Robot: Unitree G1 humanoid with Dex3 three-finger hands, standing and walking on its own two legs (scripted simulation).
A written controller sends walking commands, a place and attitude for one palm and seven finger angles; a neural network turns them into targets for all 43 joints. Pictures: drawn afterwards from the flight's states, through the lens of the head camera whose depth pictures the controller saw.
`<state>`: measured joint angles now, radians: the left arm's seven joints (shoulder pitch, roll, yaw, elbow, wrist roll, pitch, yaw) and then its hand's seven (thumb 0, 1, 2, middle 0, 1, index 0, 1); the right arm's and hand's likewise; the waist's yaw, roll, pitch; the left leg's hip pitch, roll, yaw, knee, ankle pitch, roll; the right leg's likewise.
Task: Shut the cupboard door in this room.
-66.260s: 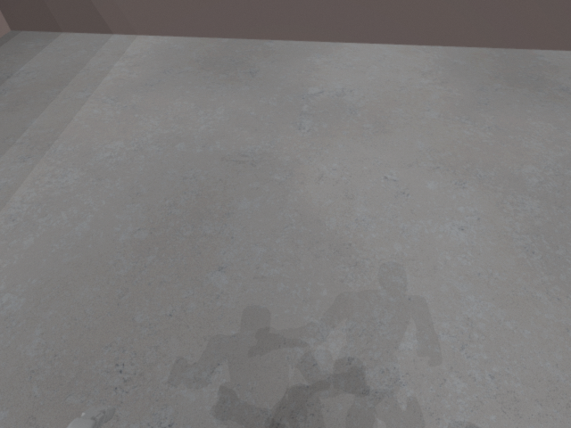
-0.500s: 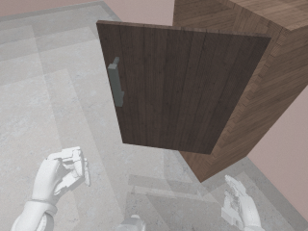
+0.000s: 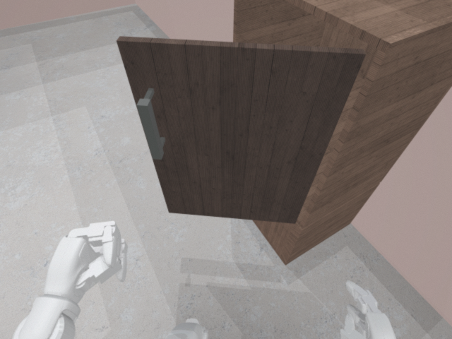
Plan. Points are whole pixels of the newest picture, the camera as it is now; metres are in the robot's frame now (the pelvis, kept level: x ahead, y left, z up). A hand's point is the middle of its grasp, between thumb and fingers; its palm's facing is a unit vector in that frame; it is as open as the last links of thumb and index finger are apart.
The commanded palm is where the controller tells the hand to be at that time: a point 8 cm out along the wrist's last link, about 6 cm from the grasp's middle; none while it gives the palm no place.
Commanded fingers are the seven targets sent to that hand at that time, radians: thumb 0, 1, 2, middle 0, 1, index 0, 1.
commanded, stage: raise the hand and make a fist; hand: left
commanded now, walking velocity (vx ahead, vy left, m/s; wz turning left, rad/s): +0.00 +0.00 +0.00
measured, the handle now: (154, 125) +0.52 +0.20 +0.08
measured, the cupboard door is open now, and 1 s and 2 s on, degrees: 54 54 54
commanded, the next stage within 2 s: bring the fist close to the handle in 0.10 s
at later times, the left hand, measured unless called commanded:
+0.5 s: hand (132, 226) +0.27 +0.17 +0.08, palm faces -0.08 -1.00 -0.03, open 3.1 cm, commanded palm +0.26 +0.23 +0.08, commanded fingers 0.00 0.90 0.90 -1.30 -1.50 -1.30 -1.50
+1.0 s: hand (149, 181) +0.36 +0.17 +0.08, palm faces -0.04 -1.00 -0.01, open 3.1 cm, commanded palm +0.35 +0.22 +0.08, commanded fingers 0.00 0.90 0.90 -1.30 -1.50 -1.30 -1.50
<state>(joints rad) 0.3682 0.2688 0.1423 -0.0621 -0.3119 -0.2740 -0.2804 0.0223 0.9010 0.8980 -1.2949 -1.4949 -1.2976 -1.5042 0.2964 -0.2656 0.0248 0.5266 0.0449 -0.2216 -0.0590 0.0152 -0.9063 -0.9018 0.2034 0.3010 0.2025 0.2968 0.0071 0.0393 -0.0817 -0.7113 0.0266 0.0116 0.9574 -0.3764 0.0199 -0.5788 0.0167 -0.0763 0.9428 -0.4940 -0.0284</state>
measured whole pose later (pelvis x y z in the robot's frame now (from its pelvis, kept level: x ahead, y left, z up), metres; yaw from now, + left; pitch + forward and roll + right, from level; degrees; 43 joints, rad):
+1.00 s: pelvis +0.00 +0.00 +0.00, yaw -1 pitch +10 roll -1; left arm -0.26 0.25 0.16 0.45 -0.24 -0.30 -0.20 0.02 0.90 0.90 -1.30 -1.50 -1.30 -1.50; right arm 0.26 -0.27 0.02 0.62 0.04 -0.14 -0.04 0.01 -0.91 -0.90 0.20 0.30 0.20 0.30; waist -0.02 0.03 -0.07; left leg -0.75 0.02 0.03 0.94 -0.36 0.02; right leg -0.63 0.01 -0.06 0.94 -0.49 -0.02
